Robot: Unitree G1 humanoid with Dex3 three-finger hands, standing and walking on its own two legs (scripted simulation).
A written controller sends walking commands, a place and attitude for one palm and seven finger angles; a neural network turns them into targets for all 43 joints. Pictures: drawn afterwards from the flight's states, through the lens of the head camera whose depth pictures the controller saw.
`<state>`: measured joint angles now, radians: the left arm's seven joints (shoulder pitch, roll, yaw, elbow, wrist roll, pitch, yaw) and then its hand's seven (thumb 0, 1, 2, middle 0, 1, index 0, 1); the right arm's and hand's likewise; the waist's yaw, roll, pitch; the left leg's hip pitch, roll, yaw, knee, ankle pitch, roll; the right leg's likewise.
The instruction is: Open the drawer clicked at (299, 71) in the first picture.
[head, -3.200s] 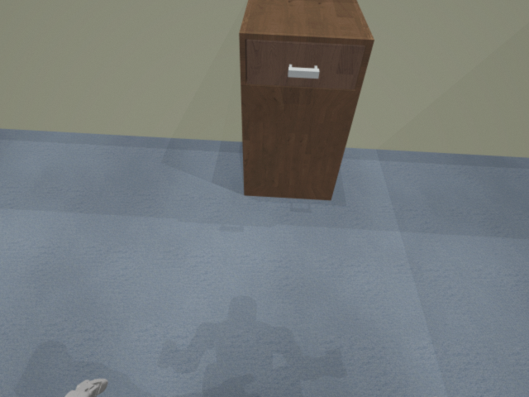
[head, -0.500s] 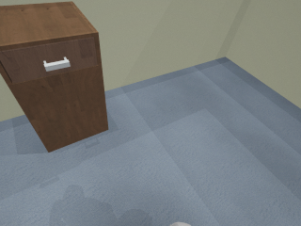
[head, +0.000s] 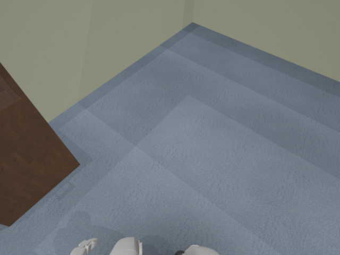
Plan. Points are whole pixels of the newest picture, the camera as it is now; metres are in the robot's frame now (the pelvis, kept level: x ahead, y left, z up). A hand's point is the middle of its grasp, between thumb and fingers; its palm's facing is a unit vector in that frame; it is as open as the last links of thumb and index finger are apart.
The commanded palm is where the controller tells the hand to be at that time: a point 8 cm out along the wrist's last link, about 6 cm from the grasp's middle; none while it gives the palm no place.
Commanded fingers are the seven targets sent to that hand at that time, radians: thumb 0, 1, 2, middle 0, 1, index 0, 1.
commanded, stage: walk to a spot facing it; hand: left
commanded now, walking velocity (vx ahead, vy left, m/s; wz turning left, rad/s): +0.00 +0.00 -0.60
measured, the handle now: out of the picture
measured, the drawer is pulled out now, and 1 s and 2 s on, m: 0.00 0.00 0.00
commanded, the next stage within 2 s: turn to face it in 1.76 s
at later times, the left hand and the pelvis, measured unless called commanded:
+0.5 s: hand out of the picture +0.13 +0.29 -0.16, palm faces -0.19 -0.96 -0.19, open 7.4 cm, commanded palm none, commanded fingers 0.00 0.90 0.90 -0.20 -0.30 -0.20 -0.30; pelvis +0.03 +0.09 +0.02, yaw -18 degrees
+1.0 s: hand (126, 212) +0.23 +0.13 -0.13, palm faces -0.56 -0.78 -0.28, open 7.4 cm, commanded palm none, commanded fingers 0.00 0.90 0.90 -0.20 -0.30 -0.20 -0.30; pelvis +0.01 +0.04 +0.01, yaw -37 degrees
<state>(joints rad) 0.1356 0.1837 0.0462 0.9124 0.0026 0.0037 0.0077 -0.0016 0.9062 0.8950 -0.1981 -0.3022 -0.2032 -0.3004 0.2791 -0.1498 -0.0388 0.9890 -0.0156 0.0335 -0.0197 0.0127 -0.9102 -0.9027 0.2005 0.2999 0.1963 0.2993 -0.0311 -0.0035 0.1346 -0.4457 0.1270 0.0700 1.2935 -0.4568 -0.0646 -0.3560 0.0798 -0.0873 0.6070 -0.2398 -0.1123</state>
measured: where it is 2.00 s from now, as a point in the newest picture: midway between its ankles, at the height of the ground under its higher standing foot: outside the picture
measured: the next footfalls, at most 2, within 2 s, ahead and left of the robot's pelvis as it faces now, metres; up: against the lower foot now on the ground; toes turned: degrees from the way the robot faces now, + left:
left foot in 0.34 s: +0.09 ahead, +0.18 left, +0.00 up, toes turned -9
right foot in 0.86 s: -0.02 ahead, -0.05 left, +0.00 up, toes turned -39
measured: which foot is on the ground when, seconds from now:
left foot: up 0.00-0.32, down 0.34-0.86, up 0.88-1.00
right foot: down 0.00-0.34, up 0.36-0.84, down 0.86-1.00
